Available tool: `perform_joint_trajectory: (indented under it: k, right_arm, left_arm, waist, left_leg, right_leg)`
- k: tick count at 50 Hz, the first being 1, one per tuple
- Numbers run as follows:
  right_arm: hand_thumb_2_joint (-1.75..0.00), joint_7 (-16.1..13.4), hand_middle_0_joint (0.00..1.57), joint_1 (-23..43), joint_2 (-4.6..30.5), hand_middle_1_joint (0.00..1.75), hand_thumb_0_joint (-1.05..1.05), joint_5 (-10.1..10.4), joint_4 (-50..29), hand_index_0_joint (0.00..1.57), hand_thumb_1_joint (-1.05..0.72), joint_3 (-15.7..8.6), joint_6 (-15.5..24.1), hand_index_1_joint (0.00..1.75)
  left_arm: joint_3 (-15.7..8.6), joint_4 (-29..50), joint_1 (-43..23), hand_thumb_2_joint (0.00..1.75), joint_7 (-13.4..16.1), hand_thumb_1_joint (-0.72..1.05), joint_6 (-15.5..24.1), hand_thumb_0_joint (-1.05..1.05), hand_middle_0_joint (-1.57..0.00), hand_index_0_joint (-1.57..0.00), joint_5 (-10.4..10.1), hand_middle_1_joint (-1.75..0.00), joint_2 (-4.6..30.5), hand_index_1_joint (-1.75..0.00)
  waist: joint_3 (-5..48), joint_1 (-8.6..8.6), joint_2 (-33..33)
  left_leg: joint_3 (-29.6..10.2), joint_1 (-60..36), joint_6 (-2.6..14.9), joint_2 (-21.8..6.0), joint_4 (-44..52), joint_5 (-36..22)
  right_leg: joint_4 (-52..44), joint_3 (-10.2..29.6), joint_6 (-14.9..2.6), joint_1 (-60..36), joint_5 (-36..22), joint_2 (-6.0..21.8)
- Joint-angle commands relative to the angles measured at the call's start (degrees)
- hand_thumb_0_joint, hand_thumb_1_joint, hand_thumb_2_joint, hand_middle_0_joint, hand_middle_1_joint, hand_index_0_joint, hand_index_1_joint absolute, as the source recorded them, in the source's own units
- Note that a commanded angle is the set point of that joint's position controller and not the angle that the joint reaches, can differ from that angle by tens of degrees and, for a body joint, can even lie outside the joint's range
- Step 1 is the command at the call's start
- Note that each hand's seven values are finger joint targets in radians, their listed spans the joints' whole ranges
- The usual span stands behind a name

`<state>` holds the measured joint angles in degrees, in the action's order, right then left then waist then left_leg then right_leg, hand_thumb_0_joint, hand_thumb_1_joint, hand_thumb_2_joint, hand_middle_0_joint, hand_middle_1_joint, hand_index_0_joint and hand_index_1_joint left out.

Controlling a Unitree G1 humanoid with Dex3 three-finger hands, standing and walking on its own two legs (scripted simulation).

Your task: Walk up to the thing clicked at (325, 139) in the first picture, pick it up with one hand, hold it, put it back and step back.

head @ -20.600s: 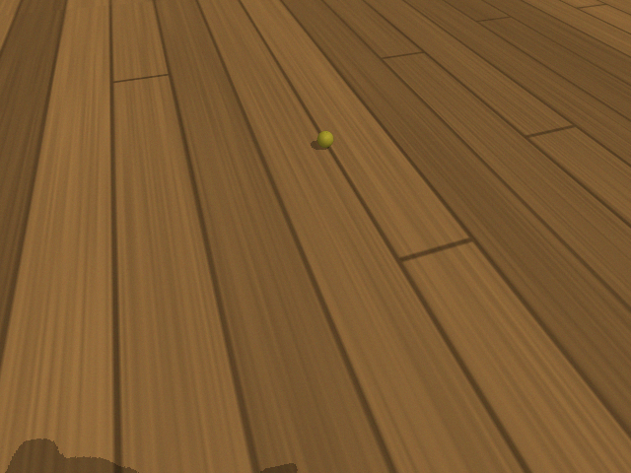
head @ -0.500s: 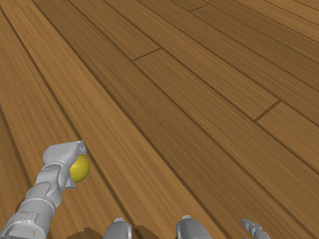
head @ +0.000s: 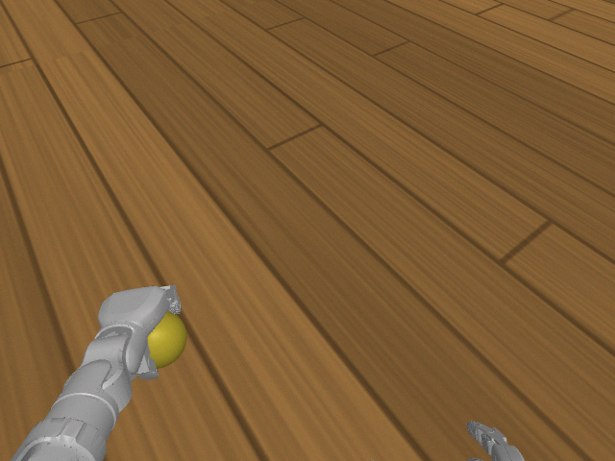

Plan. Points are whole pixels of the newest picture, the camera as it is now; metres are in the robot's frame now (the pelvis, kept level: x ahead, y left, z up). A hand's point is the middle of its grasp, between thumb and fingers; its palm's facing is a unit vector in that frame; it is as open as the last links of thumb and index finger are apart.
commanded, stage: hold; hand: left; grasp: from above
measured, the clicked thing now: (157, 339) +0.32 +0.22 -0.09
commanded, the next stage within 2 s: crouch in 1.66 s
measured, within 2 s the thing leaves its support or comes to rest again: neither
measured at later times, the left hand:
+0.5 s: hand (149, 336) +0.30 +0.21 -0.04, palm faces -0.45 -0.06 -0.89, open 11.1 cm
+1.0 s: hand (142, 342) +0.29 +0.21 -0.02, palm faces -0.45 -0.06 -0.89, open 11.1 cm
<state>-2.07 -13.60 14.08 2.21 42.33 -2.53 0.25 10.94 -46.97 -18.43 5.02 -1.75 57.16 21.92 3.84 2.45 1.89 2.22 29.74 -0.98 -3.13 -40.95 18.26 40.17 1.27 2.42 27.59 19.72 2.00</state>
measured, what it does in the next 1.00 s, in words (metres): stands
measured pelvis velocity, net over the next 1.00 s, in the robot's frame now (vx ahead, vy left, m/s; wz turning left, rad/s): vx -0.01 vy -0.01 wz -0.01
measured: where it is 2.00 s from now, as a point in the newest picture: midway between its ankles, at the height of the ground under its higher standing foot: outside the picture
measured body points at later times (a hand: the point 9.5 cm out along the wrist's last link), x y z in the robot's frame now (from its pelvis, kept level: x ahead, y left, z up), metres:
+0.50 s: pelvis +0.00 -0.01 +0.01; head +0.02 -0.03 +0.46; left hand +0.32 +0.21 +0.01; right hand +0.13 -0.27 -0.10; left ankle +0.02 +0.13 -0.72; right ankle +0.00 -0.15 -0.72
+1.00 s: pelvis -0.01 -0.01 +0.02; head +0.00 -0.03 +0.47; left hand +0.31 +0.21 +0.03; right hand +0.14 -0.26 -0.09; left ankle +0.02 +0.13 -0.72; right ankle +0.00 -0.15 -0.72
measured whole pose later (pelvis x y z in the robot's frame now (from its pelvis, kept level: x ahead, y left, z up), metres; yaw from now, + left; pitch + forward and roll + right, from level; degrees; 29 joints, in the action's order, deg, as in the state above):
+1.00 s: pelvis -0.01 -0.01 +0.02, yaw -1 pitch +1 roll +0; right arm -2.6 -10.8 14.3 3.8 38.5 -1.6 -3.8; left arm 12.3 -35.6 -13.6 -2.2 -2.4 56.8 22.1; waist 0.6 -0.1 2.6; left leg 3.2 17.2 -1.3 -2.8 -28.8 12.5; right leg 30.3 1.8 2.0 16.5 14.9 2.1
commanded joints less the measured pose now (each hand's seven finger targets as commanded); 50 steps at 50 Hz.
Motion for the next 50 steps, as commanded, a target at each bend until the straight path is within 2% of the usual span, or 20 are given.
perform_joint_trajectory:
  k: [1, 3, 4, 6, 7, 12, 17, 19, 22, 23, 25, 27, 30, 34, 37, 38, 45, 47, 48, 50]
  right_arm:
    - [-0.9, -0.49, 0.2, 0.32, 8.79, 0.3, 0.0, -0.09, -6.59, 0.2, -0.9, -3.04, 1.46, 0.3]
    - [-0.9, -0.44, 0.2, 0.32, 8.83, 0.3, 0.0, 0.0, -6.96, 0.2, -0.9, -3.05, 1.18, 0.3]
    - [-0.9, -0.42, 0.2, 0.75, 8.82, 0.3, 0.0, 0.0, -7.1, 0.2, -0.9, -3.07, 1.02, 0.3]
    - [-0.9, -0.39, 0.2, 0.81, 8.79, 0.3, 0.0, 0.08, -7.47, 0.2, -0.9, -3.11, 0.76, 0.3]
    - [-0.9, -0.39, 0.2, 1.4, 8.83, 0.3, 0.0, 0.09, -7.65, 0.2, -0.9, -3.12, 0.61, 0.3]
    - [-0.9, -0.32, 0.2, 2.09, 8.85, 0.3, 0.0, 0.28, -8.45, 0.2, -0.9, -3.11, -0.13, 0.3]
    - [-0.9, -0.36, 0.2, 2.97, 8.41, 0.3, 0.0, 0.45, -9.23, 0.2, -0.9, -2.81, -0.68, 0.3]
    - [-0.9, -0.34, 0.2, 3.32, 8.75, 0.3, 0.0, 0.51, -9.51, 0.2, -0.9, -2.86, -0.77, 0.3]
    - [-0.9, -0.42, 0.2, 4.01, 8.56, 0.3, 0.0, 0.7, -9.85, 0.2, -0.9, -2.8, -1.09, 0.3]
    - [-0.9, -0.47, 0.2, 3.92, 8.41, 0.3, 0.0, 0.66, -9.93, 0.2, -0.9, -2.6, -1.18, 0.3]
    - [-0.9, -0.54, 0.2, 4.53, 8.28, 0.3, 0.0, 0.8, -10.21, 0.2, -0.9, -2.49, -1.4, 0.3]
    - [-0.9, -0.64, 0.2, 4.84, 8.31, 0.3, 0.0, 0.89, -10.43, 0.2, -0.9, -2.29, -1.56, 0.3]
    - [-0.9, -0.81, 0.2, 5.67, 8.2, 0.3, 0.0, 0.99, -10.83, 0.2, -0.9, -2.1, -1.68, 0.3]
    - [-0.9, -0.85, 0.2, 6.31, 8.03, 0.3, 0.0, 1.04, -11.17, 0.2, -0.9, -2.01, -1.75, 0.3]
    - [-0.9, -0.91, 0.2, 6.7, 8.07, 0.3, 0.0, 1.14, -11.29, 0.2, -0.9, -1.88, -1.7, 0.3]
    - [-0.9, -0.91, 0.2, 6.83, 7.86, 0.3, 0.0, 1.2, -11.55, 0.2, -0.9, -1.88, -1.66, 0.3]
    - [-0.9, -1.02, 0.2, 7.46, 7.6, 0.3, 0.0, 1.21, -11.48, 0.2, -0.9, -1.65, -1.47, 0.3]
    - [-0.9, -1.13, 0.2, 7.77, 7.5, 0.3, 0.0, 1.36, -11.83, 0.2, -0.9, -1.58, -1.56, 0.3]
    - [-0.9, -1.15, 0.2, 7.9, 7.84, 0.3, 0.0, 1.4, -11.72, 0.2, -0.9, -1.65, -1.55, 0.3]
    - [-0.9, -1.21, 0.2, 7.82, 7.57, 0.3, 0.0, 1.35, -11.55, 0.2, -0.9, -1.55, -1.54, 0.3]
  left_arm:
    - [-4.46, 11.88, -17.69, 0.97, 1.02, 0.56, 0.35, 0.0, -0.88, -0.92, 0.32, -0.93, 11.2, -0.89]
    - [-4.86, 13.27, -18.28, 0.97, 0.61, 0.58, 0.35, 0.0, -0.89, -0.93, 0.29, -0.94, 11.68, -0.9]
    - [-5.24, 12.65, -17.45, 0.99, 0.57, 0.57, 0.22, 0.0, -0.9, -0.93, 0.42, -0.93, 12.11, -0.9]
    - [-4.82, 14.76, -18.39, 0.99, 0.17, 0.57, 0.36, 0.0, -0.89, -0.92, 0.34, -0.93, 11.6, -0.9]
    - [-5.49, 14.24, -17.82, 0.98, 0.11, 0.58, 0.29, 0.0, -0.89, -0.93, 0.54, -0.93, 12.67, -0.9]
    - [-5.09, 15.03, -17.12, 0.96, -0.48, 0.55, 0.32, 0.0, -0.88, -0.92, 1.05, -0.92, 12.06, -0.88]
    - [-5.07, 17.7, -17.45, 0.96, -1.18, 0.56, 0.03, 0.0, -0.87, -0.91, 0.75, -0.94, 12.22, -0.9]
    - [-5.0, 17.12, -16.59, 0.97, -1.47, 0.58, 0.12, 0.0, -0.89, -0.93, 0.47, -0.93, 11.85, -0.9]
    - [-4.93, 18.85, -17.33, 0.97, -1.88, 0.6, -0.09, 0.0, -0.9, -0.94, 0.47, -0.95, 12.04, -0.91]
    - [-4.46, 17.28, -15.89, 0.98, -2.15, 0.59, -0.27, 0.0, -0.9, -0.94, 0.53, -0.96, 11.42, -0.92]
    - [-4.68, 19.36, -17.1, 1.01, -2.49, 0.6, -0.24, 0.0, -0.91, -0.95, 0.08, -0.95, 11.86, -0.92]
    - [-4.51, 19.21, -16.37, 1.01, -2.8, 0.6, -0.36, 0.0, -0.91, -0.95, 0.0, -0.97, 11.49, -0.93]
    - [-4.86, 19.42, -15.8, 0.99, -3.12, 0.62, -0.37, 0.0, -0.91, -0.95, -0.07, -0.96, 11.83, -0.92]
    - [-4.74, 21.4, -16.76, 1.0, -3.6, 0.59, -0.35, 0.0, -0.9, -0.94, 0.24, -0.96, 11.94, -0.93]
    - [-5.21, 20.26, -14.9, 1.02, -3.61, 0.59, -0.42, 0.0, -0.91, -0.94, -0.05, -0.97, 11.88, -0.94]
    - [-4.63, 22.95, -16.58, 1.03, -3.79, 0.6, -0.3, 0.0, -0.92, -0.95, 0.05, -0.97, 11.71, -0.94]
    - [-5.24, 24.0, -16.32, 1.0, -4.43, 0.6, -0.39, 0.0, -0.89, -0.94, -0.17, -0.99, 12.3, -0.94]
    - [-4.23, 23.86, -15.53, 1.03, -4.8, 0.59, -0.62, 0.0, -0.92, -0.95, -0.05, -0.97, 11.3, -0.95]
    - [-5.14, 23.92, -15.58, 1.03, -4.92, 0.6, -0.56, 0.0, -0.92, -0.95, -0.2, -0.98, 12.45, -0.95]
    - [-5.01, 24.73, -15.62, 1.06, -5.24, 0.6, -0.59, 0.0, -0.93, -0.95, -0.44, -0.98, 12.2, -0.96]
  waist:
    - [15.87, -0.34, 0.15]
    - [15.74, -0.46, -0.05]
    - [15.38, -1.13, -0.57]
    - [16.3, -0.63, 0.5]
    - [16.11, -1.17, 0.37]
    - [14.18, -1.09, -0.08]
    - [14.58, -1.86, 0.48]
    - [13.63, -1.55, -0.43]
    - [14.13, -2.12, -0.81]
    - [13.23, -1.54, -1.79]
    - [13.51, -1.92, -1.46]
    - [13.13, -1.63, -1.44]
    - [11.62, -2.28, -1.82]
    - [11.89, -2.46, -0.01]
    - [10.51, -2.58, -0.94]
    - [11.71, -2.43, -0.21]
    - [11.64, -2.98, 0.01]
    - [10.91, -2.73, -0.62]
    - [10.51, -2.84, -1.03]
    - [11.98, -2.89, -0.76]
  left_leg:
    - [-0.46, -14.4, 0.6, 3.24, 5.95, -16.6]
    - [-0.31, -14.5, 0.73, 3.3, 6.44, -16.55]
    - [-0.13, -14.5, 0.84, 3.45, 6.68, -16.4]
    - [0.2, -15.59, 0.88, 3.55, 6.93, -17.47]
    - [0.09, -16.01, 0.83, 3.47, 7.16, -17.91]
    - [0.41, -16.59, 1.07, 3.54, 8.47, -17.12]
    - [0.81, -17.21, 1.41, 3.8, 9.62, -16.61]
    - [0.54, -17.89, 1.28, 3.44, 10.44, -15.46]
    - [0.75, -18.26, 1.58, 3.57, 10.86, -16.01]
    - [0.88, -17.92, 1.79, 3.75, 10.83, -16.03]
    - [1.17, -18.65, 2.01, 3.88, 11.22, -15.92]
    - [1.21, -19.11, 1.91, 3.78, 11.87, -14.69]
    - [0.98, -18.8, 1.8, 3.73, 12.93, -12.69]
    - [0.95, -19.75, 1.56, 3.39, 14.08, -12.59]
    - [0.98, -19.53, 1.57, 3.49, 14.49, -11.87]
    - [1.18, -20.32, 1.67, 3.54, 14.47, -12.15]
    - [1.22, -20.87, 1.59, 3.6, 15.29, -12.07]
    - [1.25, -21.37, 1.65, 3.54, 15.54, -12.49]
    - [1.19, -21.39, 1.7, 3.59, 15.56, -12.55]
    - [1.26, -22.28, 1.79, 3.6, 15.54, -13.58]
  right_leg:
    - [-6.55, -1.37, -2.39, -4.95, -15.79, -3.87]
    - [-7.09, -1.23, -2.3, -5.96, -15.93, -3.92]
    - [-7.55, -1.2, -2.21, -6.57, -15.99, -3.84]
    - [-7.57, -0.99, -2.18, -7.22, -17.36, -3.72]
    - [-7.83, -1.22, -2.11, -7.63, -17.43, -3.76]
    - [-9.09, -1.2, -2.1, -8.04, -16.84, -3.69]
    - [-10.26, -0.81, -1.94, -9.72, -16.94, -3.41]
    - [-10.76, -1.15, -2.06, -9.69, -15.03, -3.7]
    - [-11.23, -0.99, -1.9, -10.48, -16.09, -3.49]
    - [-11.69, -0.86, -1.69, -10.42, -16.46, -3.35]
    - [-12.14, -0.67, -1.49, -10.87, -16.89, -3.12]
    - [-12.63, -0.65, -1.67, -10.77, -15.05, -3.19]
    - [-13.58, -0.81, -1.88, -10.59, -12.42, -3.29]
    - [-13.68, -1.03, -2.37, -10.92, -11.74, -3.54]
    - [-14.38, -1.09, -2.27, -11.22, -10.94, -3.46]
    - [-14.31, -0.81, -2.3, -11.25, -11.53, -3.39]
    - [-15.26, -0.88, -2.24, -12.43, -11.04, -3.31]
    - [-15.54, -0.81, -2.28, -11.92, -11.62, -3.33]
    - [-15.84, -0.89, -2.15, -12.3, -11.53, -3.28]
    - [-15.69, -0.83, -2.08, -13.13, -12.8, -3.2]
